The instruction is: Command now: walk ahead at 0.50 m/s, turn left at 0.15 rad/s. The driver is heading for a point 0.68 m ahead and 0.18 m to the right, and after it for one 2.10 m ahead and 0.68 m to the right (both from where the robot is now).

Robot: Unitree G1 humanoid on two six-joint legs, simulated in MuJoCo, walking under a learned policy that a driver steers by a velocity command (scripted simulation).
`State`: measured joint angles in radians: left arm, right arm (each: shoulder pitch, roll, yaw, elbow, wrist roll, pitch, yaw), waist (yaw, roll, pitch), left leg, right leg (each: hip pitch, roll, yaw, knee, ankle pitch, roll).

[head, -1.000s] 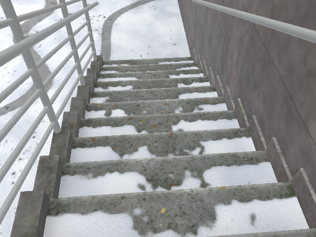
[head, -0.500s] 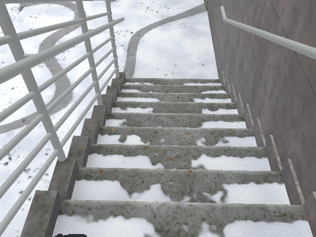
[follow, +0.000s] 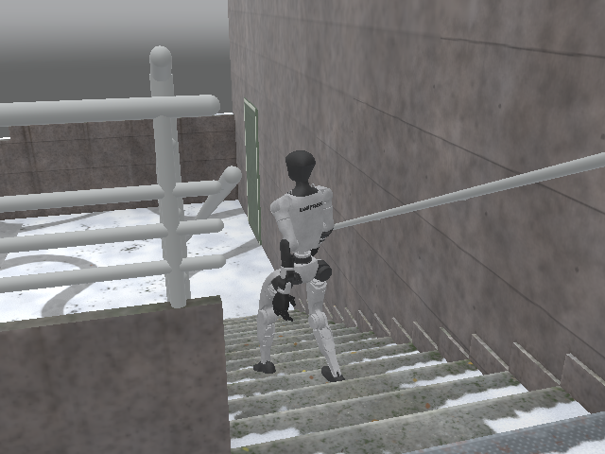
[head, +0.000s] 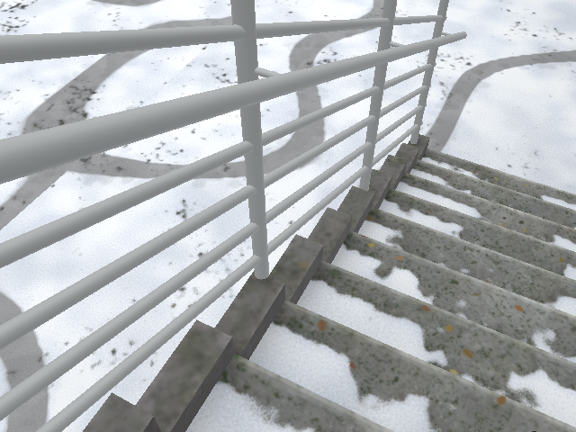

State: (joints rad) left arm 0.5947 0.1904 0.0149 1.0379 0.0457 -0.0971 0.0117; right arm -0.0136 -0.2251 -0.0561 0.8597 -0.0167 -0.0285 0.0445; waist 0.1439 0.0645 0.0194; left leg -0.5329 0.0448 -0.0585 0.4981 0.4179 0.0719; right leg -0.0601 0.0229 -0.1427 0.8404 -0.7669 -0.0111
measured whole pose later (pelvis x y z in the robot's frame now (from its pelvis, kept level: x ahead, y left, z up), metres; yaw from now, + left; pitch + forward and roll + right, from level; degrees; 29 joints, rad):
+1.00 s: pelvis +0.47 -0.08 -0.24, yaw -27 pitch +0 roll +0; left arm 0.43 0.22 0.05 0.98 0.01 -0.04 -0.01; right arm 0.12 -0.22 -0.04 0.85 -0.05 -0.01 -0.02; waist 0.04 0.03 0.02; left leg -0.75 0.08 -0.05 1.06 0.04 -0.03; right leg -0.27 0.13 0.09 0.60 -0.31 -0.10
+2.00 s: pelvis +0.59 -0.07 -0.33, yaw -38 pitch -1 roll +1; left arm 0.40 0.17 -0.05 0.75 0.02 0.05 0.05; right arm 0.36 -0.30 -0.09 0.82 0.01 0.05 -0.01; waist 0.02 0.08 -0.07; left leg -0.55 -0.13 -0.36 0.73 -0.37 0.01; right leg -0.43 0.07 -0.03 1.22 -0.78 -0.09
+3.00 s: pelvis +0.66 -0.05 -0.39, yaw -11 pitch +1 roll -3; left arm 0.01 0.20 0.00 0.58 0.05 0.13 0.03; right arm 0.35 -0.18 0.01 0.76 -0.01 0.03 -0.06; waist -0.07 -0.11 0.02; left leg -0.43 -0.11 -0.17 0.66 -0.22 0.05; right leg -1.07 0.07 0.03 1.87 -0.31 0.10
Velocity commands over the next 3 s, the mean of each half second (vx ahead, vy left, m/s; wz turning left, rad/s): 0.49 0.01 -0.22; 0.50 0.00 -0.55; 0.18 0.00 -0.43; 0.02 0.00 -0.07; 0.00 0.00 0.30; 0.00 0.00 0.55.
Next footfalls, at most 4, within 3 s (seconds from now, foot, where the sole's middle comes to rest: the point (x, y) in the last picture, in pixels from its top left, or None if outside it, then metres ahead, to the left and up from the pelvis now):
0.08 left None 0.21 0.11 -0.85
0.70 right None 0.47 -0.16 -1.00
1.28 left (357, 385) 0.81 -0.06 -1.15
1.88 right None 0.52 -0.12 -1.00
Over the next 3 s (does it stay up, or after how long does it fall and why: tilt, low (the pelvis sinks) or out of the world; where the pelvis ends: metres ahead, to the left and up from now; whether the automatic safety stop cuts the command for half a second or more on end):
stays up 0.66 -0.05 -0.39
